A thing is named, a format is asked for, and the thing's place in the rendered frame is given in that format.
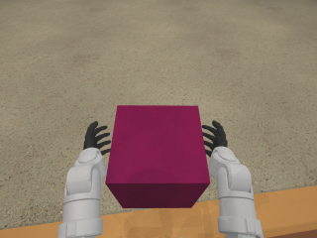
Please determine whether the robot right hand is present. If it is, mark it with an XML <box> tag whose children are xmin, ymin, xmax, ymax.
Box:
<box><xmin>201</xmin><ymin>120</ymin><xmax>228</xmax><ymax>157</ymax></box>

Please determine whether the robot left hand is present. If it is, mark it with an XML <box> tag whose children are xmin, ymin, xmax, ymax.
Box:
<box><xmin>83</xmin><ymin>121</ymin><xmax>111</xmax><ymax>156</ymax></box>

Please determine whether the carton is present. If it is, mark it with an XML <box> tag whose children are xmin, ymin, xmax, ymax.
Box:
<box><xmin>105</xmin><ymin>105</ymin><xmax>211</xmax><ymax>208</ymax></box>

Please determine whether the left robot forearm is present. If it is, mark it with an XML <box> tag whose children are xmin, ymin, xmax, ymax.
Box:
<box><xmin>56</xmin><ymin>148</ymin><xmax>107</xmax><ymax>238</ymax></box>

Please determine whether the right robot forearm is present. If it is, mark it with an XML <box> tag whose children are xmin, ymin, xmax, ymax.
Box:
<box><xmin>208</xmin><ymin>146</ymin><xmax>264</xmax><ymax>238</ymax></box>

